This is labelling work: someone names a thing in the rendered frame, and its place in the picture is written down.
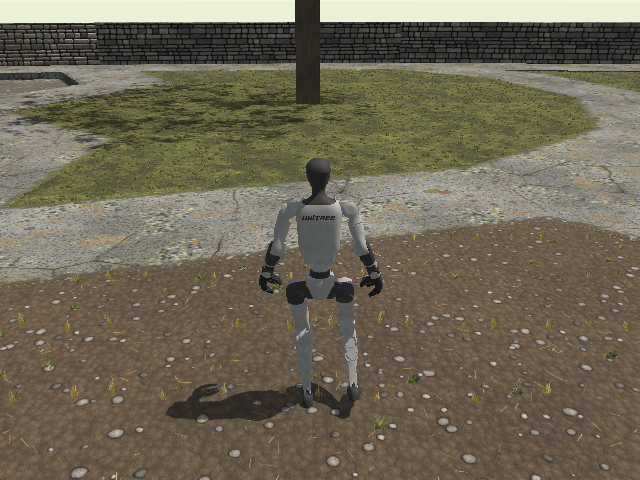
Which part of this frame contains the robot right hand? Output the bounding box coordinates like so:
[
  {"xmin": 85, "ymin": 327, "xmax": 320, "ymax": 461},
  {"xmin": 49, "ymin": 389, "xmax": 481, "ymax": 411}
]
[{"xmin": 360, "ymin": 274, "xmax": 383, "ymax": 297}]

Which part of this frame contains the robot right upper arm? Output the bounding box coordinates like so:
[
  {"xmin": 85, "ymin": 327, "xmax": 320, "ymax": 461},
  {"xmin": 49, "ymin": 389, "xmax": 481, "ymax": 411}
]
[{"xmin": 339, "ymin": 201, "xmax": 369, "ymax": 256}]

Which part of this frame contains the robot left upper arm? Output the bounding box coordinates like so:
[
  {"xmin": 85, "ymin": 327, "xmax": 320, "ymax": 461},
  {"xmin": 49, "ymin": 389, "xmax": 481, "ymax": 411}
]
[{"xmin": 270, "ymin": 201, "xmax": 298, "ymax": 257}]

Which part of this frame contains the humanoid robot torso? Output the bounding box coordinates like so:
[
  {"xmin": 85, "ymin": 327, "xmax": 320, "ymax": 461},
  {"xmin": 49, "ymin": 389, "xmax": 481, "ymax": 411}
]
[{"xmin": 296, "ymin": 196, "xmax": 343, "ymax": 300}]

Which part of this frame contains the left robot foot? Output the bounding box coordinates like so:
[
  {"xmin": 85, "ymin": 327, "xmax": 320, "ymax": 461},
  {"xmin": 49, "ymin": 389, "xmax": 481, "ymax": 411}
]
[{"xmin": 301, "ymin": 382, "xmax": 316, "ymax": 408}]

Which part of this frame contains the left robot forearm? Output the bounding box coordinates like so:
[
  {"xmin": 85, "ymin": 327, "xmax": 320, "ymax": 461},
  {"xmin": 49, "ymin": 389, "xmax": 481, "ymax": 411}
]
[{"xmin": 261, "ymin": 241, "xmax": 280, "ymax": 278}]

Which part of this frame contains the right robot forearm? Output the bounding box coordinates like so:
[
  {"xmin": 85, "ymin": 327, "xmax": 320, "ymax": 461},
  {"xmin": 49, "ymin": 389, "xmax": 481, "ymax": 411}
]
[{"xmin": 359, "ymin": 240, "xmax": 381, "ymax": 279}]

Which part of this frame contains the robot left hand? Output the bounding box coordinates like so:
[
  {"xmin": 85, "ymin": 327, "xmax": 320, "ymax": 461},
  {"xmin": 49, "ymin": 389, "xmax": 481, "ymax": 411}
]
[{"xmin": 259, "ymin": 274, "xmax": 282, "ymax": 294}]

